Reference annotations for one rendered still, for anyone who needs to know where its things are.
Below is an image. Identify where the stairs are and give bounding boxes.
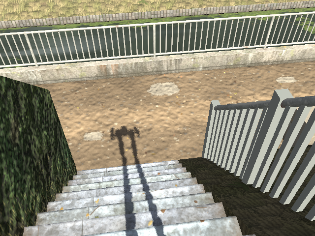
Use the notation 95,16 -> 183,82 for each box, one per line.
23,159 -> 256,236

